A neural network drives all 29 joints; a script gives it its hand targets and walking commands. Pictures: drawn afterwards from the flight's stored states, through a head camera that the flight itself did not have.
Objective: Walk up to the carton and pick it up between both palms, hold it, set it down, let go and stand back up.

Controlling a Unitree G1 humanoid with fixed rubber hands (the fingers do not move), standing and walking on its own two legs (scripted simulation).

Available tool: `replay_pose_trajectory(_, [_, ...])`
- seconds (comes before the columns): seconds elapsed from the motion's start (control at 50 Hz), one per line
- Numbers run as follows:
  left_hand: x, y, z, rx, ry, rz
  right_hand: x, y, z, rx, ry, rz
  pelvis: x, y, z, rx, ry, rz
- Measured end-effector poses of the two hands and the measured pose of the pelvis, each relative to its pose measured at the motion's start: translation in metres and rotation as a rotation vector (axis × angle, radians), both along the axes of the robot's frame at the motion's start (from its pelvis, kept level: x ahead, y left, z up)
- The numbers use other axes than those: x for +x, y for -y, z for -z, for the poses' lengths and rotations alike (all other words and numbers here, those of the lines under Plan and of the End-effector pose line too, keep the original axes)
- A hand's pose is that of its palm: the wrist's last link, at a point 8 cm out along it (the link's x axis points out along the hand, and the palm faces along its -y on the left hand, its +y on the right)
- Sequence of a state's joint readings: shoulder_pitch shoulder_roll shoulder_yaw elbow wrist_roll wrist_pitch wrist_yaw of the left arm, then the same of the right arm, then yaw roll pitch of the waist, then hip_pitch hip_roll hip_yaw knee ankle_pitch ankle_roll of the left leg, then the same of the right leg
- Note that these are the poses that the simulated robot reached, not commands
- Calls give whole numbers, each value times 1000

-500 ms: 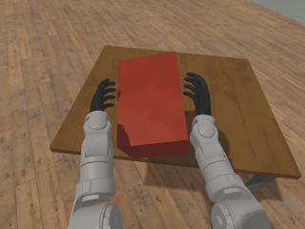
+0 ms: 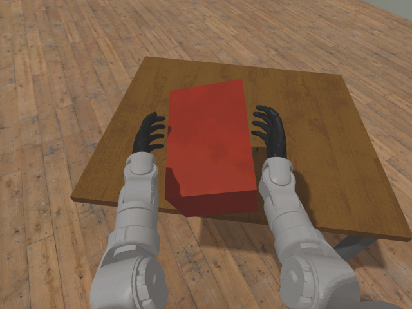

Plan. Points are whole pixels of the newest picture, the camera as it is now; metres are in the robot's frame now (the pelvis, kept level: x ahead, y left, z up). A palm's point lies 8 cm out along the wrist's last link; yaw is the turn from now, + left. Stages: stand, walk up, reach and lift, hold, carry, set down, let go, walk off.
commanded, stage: set down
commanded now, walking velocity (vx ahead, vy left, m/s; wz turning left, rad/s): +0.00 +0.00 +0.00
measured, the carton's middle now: (213, 150) +0.44 -0.01 +0.03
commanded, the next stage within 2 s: none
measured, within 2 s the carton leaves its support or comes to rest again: neither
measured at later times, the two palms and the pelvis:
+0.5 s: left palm (144, 155) +0.40 +0.14 +0.06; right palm (266, 153) +0.39 -0.12 +0.07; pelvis +0.01 +0.00 +0.00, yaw -1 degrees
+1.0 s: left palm (146, 157) +0.42 +0.14 +0.03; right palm (261, 156) +0.40 -0.11 +0.05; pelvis +0.02 +0.01 +0.00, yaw -1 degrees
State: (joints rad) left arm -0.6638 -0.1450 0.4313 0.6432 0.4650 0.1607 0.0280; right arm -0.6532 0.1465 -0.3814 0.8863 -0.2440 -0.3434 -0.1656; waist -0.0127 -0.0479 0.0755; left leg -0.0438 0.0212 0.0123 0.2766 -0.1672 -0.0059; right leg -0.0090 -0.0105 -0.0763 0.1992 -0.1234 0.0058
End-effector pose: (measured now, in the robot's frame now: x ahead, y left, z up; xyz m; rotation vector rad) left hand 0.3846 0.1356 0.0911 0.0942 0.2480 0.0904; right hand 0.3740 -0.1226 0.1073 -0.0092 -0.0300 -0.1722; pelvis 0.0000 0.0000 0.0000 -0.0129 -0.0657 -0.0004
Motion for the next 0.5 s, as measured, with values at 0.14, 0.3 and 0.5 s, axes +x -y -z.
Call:
replay_pose_trajectory(0.14, [5,0,9,-12,-7,-2,4,-1,8,1,-21,6,3,0,0,0,-22,5])
replay_pose_trajectory(0.3, [11,-2,20,-24,-14,-6,9,-3,19,0,-43,13,8,-1,0,-1,-49,10])
replay_pose_trajectory(0.5, [17,-5,34,-39,-25,-15,16,-7,32,-4,-74,19,12,-5,1,-4,-92,15])
